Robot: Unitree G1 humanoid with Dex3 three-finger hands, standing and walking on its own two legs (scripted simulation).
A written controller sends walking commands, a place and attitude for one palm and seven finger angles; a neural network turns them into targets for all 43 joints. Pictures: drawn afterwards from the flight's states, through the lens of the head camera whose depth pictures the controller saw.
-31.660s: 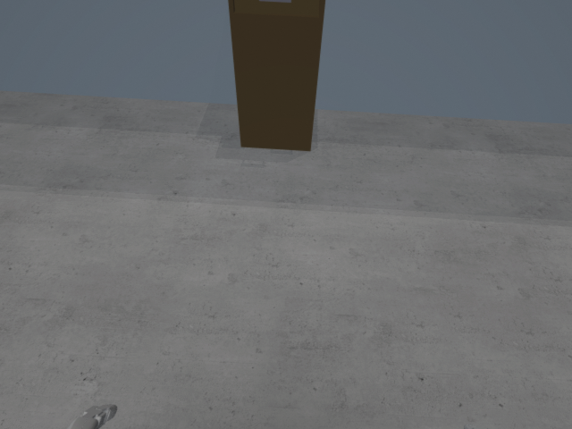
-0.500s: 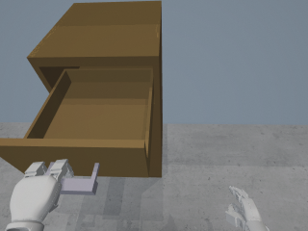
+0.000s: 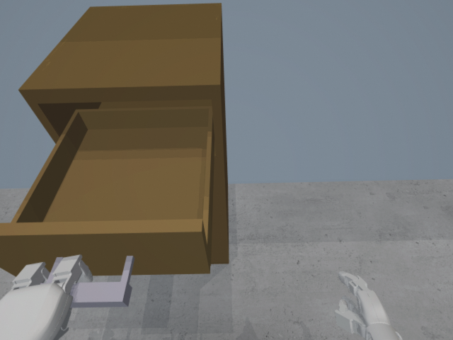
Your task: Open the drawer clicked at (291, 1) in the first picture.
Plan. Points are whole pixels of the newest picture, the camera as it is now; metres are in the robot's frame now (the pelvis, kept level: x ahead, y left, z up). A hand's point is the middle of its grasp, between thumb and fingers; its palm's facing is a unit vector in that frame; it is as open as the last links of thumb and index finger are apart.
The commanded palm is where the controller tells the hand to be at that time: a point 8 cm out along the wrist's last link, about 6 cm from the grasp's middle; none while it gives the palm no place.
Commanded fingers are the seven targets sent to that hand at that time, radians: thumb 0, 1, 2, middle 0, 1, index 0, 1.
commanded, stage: pull the drawer open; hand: left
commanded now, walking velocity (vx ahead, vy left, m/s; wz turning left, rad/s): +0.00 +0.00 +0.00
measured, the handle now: (89, 278) +0.19 +0.24 +0.05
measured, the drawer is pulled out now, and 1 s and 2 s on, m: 0.30 0.30 0.29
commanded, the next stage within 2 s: open the thumb to release the handle in 0.04 s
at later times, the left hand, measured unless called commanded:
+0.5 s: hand (52, 313) +0.14 +0.28 +0.04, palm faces +0.01 -0.07 -1.00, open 9.2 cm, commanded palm +0.11 +0.28 +0.09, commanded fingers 0.00 -0.43 0.33 -0.31 -1.21 -0.31 -1.21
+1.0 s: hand (56, 313) +0.14 +0.28 +0.03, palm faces +0.03 -0.04 -1.00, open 13.8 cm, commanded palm +0.12 +0.28 +0.09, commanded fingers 0.00 -0.50 0.30 -0.30 -1.20 -0.30 -1.20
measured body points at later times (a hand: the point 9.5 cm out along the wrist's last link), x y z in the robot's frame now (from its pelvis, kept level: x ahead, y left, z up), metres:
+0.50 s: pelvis +0.00 +0.00 +0.00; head +0.02 -0.02 +0.45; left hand +0.13 +0.28 +0.09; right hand +0.22 -0.18 -0.10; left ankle -0.03 +0.07 -0.71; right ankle +0.00 -0.09 -0.71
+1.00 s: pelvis -0.02 -0.01 +0.00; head +0.00 -0.02 +0.45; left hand +0.13 +0.28 +0.09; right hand +0.21 -0.21 -0.10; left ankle -0.03 +0.07 -0.71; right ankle +0.00 -0.09 -0.71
